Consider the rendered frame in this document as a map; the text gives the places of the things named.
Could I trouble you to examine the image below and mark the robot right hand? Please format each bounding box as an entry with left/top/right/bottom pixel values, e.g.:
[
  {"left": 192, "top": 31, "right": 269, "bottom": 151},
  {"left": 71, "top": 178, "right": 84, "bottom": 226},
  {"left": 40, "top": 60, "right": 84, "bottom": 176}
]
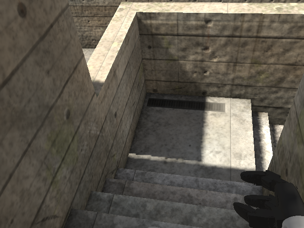
[{"left": 233, "top": 170, "right": 304, "bottom": 228}]

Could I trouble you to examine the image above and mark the robot right forearm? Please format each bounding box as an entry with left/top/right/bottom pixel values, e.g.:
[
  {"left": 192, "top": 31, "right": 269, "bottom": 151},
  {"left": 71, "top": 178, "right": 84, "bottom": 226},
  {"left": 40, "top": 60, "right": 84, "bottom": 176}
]
[{"left": 281, "top": 216, "right": 304, "bottom": 228}]

